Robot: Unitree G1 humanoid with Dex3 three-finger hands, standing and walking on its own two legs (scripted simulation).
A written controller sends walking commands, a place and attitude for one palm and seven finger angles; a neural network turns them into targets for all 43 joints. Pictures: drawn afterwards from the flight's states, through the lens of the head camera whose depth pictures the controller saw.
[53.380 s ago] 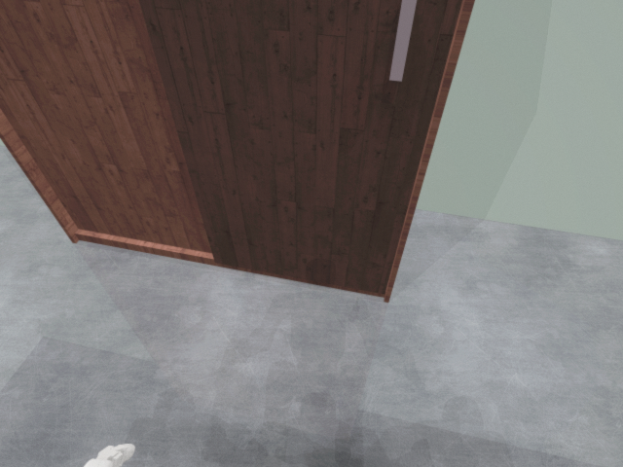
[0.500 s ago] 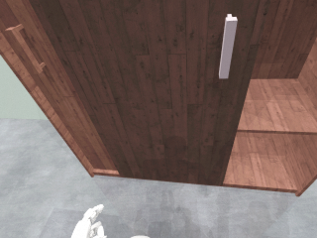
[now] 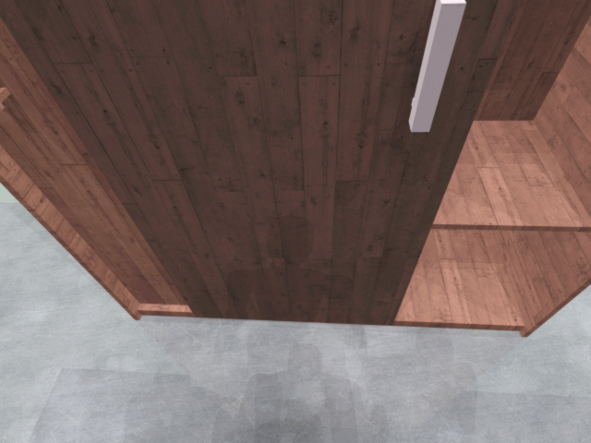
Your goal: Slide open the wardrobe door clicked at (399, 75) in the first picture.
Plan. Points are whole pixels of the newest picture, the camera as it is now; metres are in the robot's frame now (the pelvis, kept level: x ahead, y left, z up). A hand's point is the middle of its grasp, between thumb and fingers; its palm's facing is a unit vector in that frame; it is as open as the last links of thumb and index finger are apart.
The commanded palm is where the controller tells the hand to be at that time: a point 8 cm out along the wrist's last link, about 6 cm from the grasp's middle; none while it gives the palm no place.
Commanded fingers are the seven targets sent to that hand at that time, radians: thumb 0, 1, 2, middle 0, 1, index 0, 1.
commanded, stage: let the arm hang, fingers relaxed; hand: right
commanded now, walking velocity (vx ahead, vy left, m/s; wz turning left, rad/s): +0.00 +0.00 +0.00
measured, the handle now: (430, 63) +0.55 -0.15 +0.23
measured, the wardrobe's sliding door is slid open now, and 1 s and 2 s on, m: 0.43 0.43 0.43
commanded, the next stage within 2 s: look to check the result in 0.76 s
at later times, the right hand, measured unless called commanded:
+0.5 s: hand out of the picture +0.04 -0.19 -0.15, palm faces +0.01 +0.98 -0.19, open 7.3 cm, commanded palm none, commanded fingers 0.00 -0.90 -0.90 0.20 0.30 0.20 0.30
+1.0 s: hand out of the picture -0.01 -0.18 -0.16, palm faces +0.01 +0.99 -0.14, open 7.4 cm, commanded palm none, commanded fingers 0.00 -0.90 -0.90 0.20 0.30 0.20 0.30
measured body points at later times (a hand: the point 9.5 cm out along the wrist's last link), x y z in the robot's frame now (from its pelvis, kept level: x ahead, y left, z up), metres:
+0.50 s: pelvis +0.02 -0.01 +0.02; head +0.03 -0.02 +0.47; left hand +0.03 +0.21 -0.14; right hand +0.04 -0.24 -0.14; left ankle -0.02 +0.11 -0.72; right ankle +0.00 -0.11 -0.72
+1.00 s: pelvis +0.01 -0.03 +0.02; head +0.03 -0.04 +0.47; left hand -0.01 +0.18 -0.14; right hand -0.01 -0.24 -0.14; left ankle -0.02 +0.11 -0.72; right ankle +0.00 -0.11 -0.72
